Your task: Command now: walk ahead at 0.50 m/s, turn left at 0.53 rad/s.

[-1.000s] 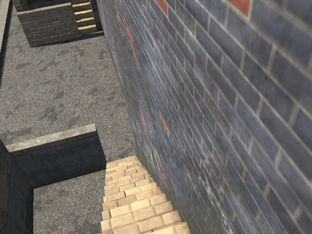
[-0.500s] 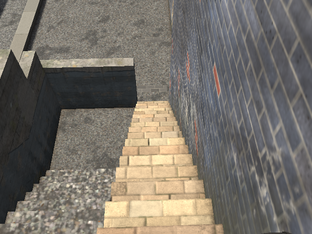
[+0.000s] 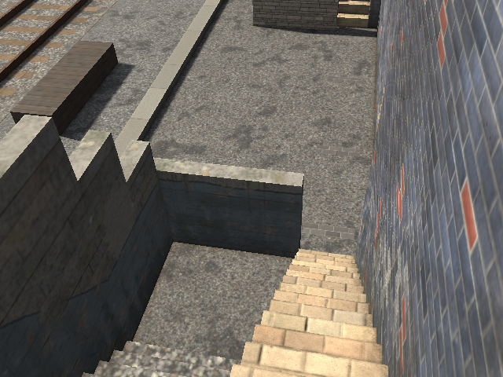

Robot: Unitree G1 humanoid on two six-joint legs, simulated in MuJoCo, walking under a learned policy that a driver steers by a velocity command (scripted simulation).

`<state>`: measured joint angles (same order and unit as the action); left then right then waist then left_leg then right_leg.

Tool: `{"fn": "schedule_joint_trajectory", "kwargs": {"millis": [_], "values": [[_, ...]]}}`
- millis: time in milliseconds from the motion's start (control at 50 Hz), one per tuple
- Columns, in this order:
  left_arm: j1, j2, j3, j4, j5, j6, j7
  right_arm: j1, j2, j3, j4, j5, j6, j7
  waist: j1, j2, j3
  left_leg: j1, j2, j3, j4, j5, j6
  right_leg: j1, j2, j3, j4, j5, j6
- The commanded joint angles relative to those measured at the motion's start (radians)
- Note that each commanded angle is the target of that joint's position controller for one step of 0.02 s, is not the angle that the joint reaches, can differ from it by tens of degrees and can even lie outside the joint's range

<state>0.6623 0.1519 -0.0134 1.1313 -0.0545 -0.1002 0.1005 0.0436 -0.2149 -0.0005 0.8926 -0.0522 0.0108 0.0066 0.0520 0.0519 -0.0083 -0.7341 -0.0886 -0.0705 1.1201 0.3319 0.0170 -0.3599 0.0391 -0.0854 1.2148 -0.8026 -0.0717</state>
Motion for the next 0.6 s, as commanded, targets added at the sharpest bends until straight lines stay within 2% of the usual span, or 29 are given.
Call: {"fn": "schedule_joint_trajectory", "kwargs": {"millis": [20,40,60,80,100,120,140,160,180,200,220,240,260,280,300,320,340,360,380,400,420,440,480,500,520,540,560,580,600], "values": [[-0.206,0.158,0.022,-0.144,-0.008,-0.029,-0.004,0.017,-0.002,0.025,-0.043,0.022,0.001,0.014,-0.051,-0.121,0.152,0.434,0.011,0.107,-0.305,0.188,-0.023,-0.516,-0.153,0.182,-0.266,0.086,-0.028],[-0.119,0.166,0.037,-0.113,0.007,-0.017,-0.030,-0.020,-0.014,0.027,-0.080,0.026,-0.019,0.001,0.011,-0.101,0.190,0.401,0.042,0.124,-0.484,0.109,-0.004,-0.372,-0.153,0.177,-0.213,0.248,-0.064],[-0.090,0.204,0.054,-0.077,0.033,0.007,-0.039,0.000,-0.028,0.020,-0.088,0.046,-0.025,0.008,0.034,-0.183,0.216,0.376,0.103,0.087,-0.618,-0.053,0.022,-0.255,-0.178,0.226,-0.175,0.408,-0.107],[-0.121,0.196,0.061,-0.054,0.043,0.014,-0.057,0.144,-0.045,0.006,-0.029,0.022,-0.021,0.007,-0.003,-0.244,0.134,0.490,0.164,0.004,-0.556,-0.035,0.073,-0.223,-0.210,0.246,-0.030,0.578,-0.127],[-0.192,0.192,0.059,-0.073,0.034,0.011,-0.069,0.422,-0.106,-0.028,0.056,0.011,-0.012,0.012,-0.133,-0.255,0.006,0.836,0.124,0.051,-0.467,-0.086,0.130,-0.397,-0.206,0.207,0.235,0.892,-0.110],[-0.242,0.207,0.083,-0.100,0.047,0.014,-0.063,0.558,-0.160,-0.043,0.115,0.033,-0.013,0.026,-0.216,-0.076,0.074,0.964,0.210,-0.171,-0.781,-0.168,0.226,-0.552,-0.106,0.126,0.620,0.747,-0.073],[-0.130,0.119,0.073,-0.099,0.053,0.014,-0.069,0.552,-0.159,-0.035,0.155,0.072,-0.034,0.050,-0.133,0.260,0.028,0.996,0.242,-0.091,-0.535,0.537,0.165,-0.683,0.003,-0.050,0.906,-0.018,-0.047],[-0.053,0.100,0.067,-0.114,0.059,0.021,-0.063,0.513,-0.161,-0.037,0.146,0.055,-0.035,0.045,-0.050,0.252,-0.077,1.053,0.349,-0.239,-0.366,0.605,0.232,-0.805,-0.025,0.093,0.974,-0.001,-0.065],[-0.027,0.116,0.072,-0.094,0.049,0.023,-0.051,0.505,-0.133,-0.035,0.140,0.036,-0.036,0.050,-0.040,0.113,-0.112,0.930,0.392,-0.253,-0.397,0.308,0.256,-0.779,-0.045,0.184,0.797,0.158,-0.066],[-0.079,0.088,0.069,-0.098,0.063,0.026,-0.048,0.483,-0.132,-0.039,0.152,0.018,-0.040,0.038,-0.044,0.130,-0.109,0.802,0.430,-0.366,-0.419,-0.117,0.302,-0.828,-0.062,0.264,0.737,0.279,-0.040],[-0.163,0.111,0.077,-0.110,0.068,0.034,-0.052,0.452,-0.071,-0.011,0.146,0.011,-0.044,0.025,-0.035,0.035,-0.030,0.625,0.396,-0.389,-0.508,-0.253,0.288,-0.783,-0.080,0.225,0.564,0.471,0.012],[-0.230,0.098,0.077,-0.123,0.074,0.044,-0.051,0.402,-0.025,0.011,0.127,0.014,-0.049,0.007,-0.003,-0.015,0.015,0.440,0.395,-0.378,-0.545,-0.268,0.261,-0.664,-0.078,0.236,0.339,0.652,0.067],[-0.259,0.095,0.084,-0.123,0.083,0.062,-0.042,0.378,-0.016,0.022,0.125,0.020,-0.055,0.005,0.020,-0.025,0.078,0.322,0.382,-0.365,-0.546,-0.189,0.255,-0.564,-0.078,0.241,0.181,0.678,0.092],[-0.208,0.082,0.085,-0.083,0.095,0.077,-0.036,0.386,-0.068,0.010,0.129,0.011,-0.063,0.007,0.027,0.017,0.032,0.263,0.349,-0.312,-0.506,-0.083,0.237,-0.438,-0.035,0.242,0.230,0.728,0.091],[-0.199,0.081,0.089,-0.082,0.089,0.081,-0.034,0.369,-0.084,0.004,0.132,0.019,-0.070,0.012,0.041,0.065,0.036,0.251,0.316,-0.252,-0.461,-0.078,0.210,-0.431,-0.016,0.242,0.183,0.817,0.081],[-0.236,0.077,0.089,-0.108,0.084,0.072,-0.040,0.399,-0.072,0.003,0.165,0.027,-0.083,0.012,0.015,0.124,0.065,0.352,0.290,-0.237,-0.395,-0.174,0.185,-0.541,-0.016,0.303,0.115,0.895,0.067],[-0.266,0.088,0.097,-0.138,0.071,0.063,-0.050,0.405,-0.068,0.004,0.176,0.043,-0.085,0.012,0.001,0.047,0.070,0.310,0.280,-0.181,-0.367,-0.360,0.161,-0.474,-0.016,0.292,-0.052,1.064,0.044],[-0.350,0.088,0.088,-0.171,0.067,0.052,-0.055,0.371,-0.063,0.008,0.153,0.052,-0.085,0.002,-0.016,0.034,0.058,0.280,0.275,-0.174,-0.369,-0.520,0.136,-0.401,-0.008,0.274,-0.166,1.199,0.035],[-0.388,0.083,0.088,-0.187,0.066,0.048,-0.065,0.352,-0.071,0.009,0.144,0.043,-0.079,-0.001,-0.019,0.018,0.078,0.208,0.265,-0.146,-0.379,-0.603,0.131,-0.293,0.001,0.242,-0.255,1.229,0.027],[-0.417,0.077,0.083,-0.192,0.058,0.048,-0.084,0.325,-0.104,-0.001,0.124,0.034,-0.083,0.002,-0.025,-0.004,0.085,0.163,0.261,-0.111,-0.382,-0.714,0.120,-0.184,-0.006,0.212,-0.367,1.300,0.024],[-0.461,0.056,0.072,-0.208,0.058,0.045,-0.093,0.336,-0.126,-0.008,0.133,0.038,-0.085,-0.003,-0.038,0.012,0.105,0.103,0.278,-0.082,-0.391,-0.737,0.111,-0.078,-0.024,0.169,-0.422,1.389,0.016],[-0.473,0.074,0.073,-0.217,0.054,0.047,-0.091,0.347,-0.124,-0.007,0.133,0.023,-0.082,-0.007,-0.055,0.042,0.159,0.099,0.280,-0.076,-0.373,-0.765,0.112,-0.073,-0.049,0.173,-0.461,1.359,0.012],[-0.473,0.115,0.088,-0.220,0.061,0.053,-0.091,0.415,-0.087,-0.001,0.158,0.028,-0.082,-0.022,-0.108,0.072,0.215,0.210,0.255,-0.038,-0.245,-0.725,0.120,-0.128,-0.062,0.175,-0.549,1.316,0.008],[-0.442,0.122,0.087,-0.213,0.057,0.047,-0.088,0.436,-0.084,-0.003,0.174,0.020,-0.084,-0.026,-0.113,0.066,0.208,0.267,0.253,-0.020,-0.182,-0.643,0.120,-0.112,-0.078,0.165,-0.593,1.317,-0.002],[-0.351,0.124,0.087,-0.177,0.050,0.041,-0.076,0.421,-0.098,-0.014,0.181,0.003,-0.071,-0.026,-0.080,0.047,0.173,0.288,0.251,-0.002,-0.081,-0.611,0.098,-0.023,-0.104,0.151,-0.620,1.343,-0.009],[-0.067,0.157,0.108,-0.094,0.022,0.049,-0.063,0.341,-0.124,-0.031,0.195,-0.020,-0.057,-0.035,0.049,0.086,0.060,0.315,0.247,0.012,0.085,-0.523,0.090,0.177,-0.143,0.172,-0.668,1.353,-0.016],[0.149,0.219,0.129,-0.037,0.038,0.069,-0.057,0.276,-0.139,-0.046,0.204,-0.018,-0.042,-0.033,0.154,0.097,-0.028,0.229,0.227,0.027,0.322,-0.371,0.072,0.438,-0.141,0.156,-0.632,1.241,-0.026],[0.170,0.241,0.136,-0.066,0.061,0.082,-0.067,0.277,-0.122,-0.056,0.208,-0.006,-0.024,-0.024,0.215,-0.118,0.036,0.141,0.074,0.111,0.739,-0.694,0.072,0.494,-0.136,0.184,-0.864,1.098,-0.061],[0.112,0.274,0.120,-0.025,0.070,0.064,-0.084,0.392,-0.005,-0.033,0.146,-0.018,-0.026,-0.019,0.032,-0.415,0.092,-0.253,-0.004,0.157,0.949,-1.266,0.051,0.658,-0.187,0.202,-0.484,1.669,-0.043]]}}
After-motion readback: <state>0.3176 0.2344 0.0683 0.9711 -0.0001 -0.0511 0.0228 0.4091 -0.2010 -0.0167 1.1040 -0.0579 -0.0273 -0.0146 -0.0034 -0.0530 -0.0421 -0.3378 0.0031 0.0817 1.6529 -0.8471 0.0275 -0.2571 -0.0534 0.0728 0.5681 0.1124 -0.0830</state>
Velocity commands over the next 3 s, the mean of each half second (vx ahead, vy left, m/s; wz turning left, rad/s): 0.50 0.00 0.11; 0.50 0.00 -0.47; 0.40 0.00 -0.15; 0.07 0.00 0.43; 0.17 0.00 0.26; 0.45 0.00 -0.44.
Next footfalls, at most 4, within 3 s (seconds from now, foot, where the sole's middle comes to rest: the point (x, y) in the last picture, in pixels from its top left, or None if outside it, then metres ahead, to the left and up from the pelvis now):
0.12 left None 0.17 0.09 -0.89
0.58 right None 0.35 -0.16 -1.10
1.08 left None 0.61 0.02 -1.32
1.48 right None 0.78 -0.28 -1.53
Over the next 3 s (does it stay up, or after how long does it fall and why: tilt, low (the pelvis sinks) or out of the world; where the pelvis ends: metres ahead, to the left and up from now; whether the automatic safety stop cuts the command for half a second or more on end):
stays up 1.01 -0.19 -0.99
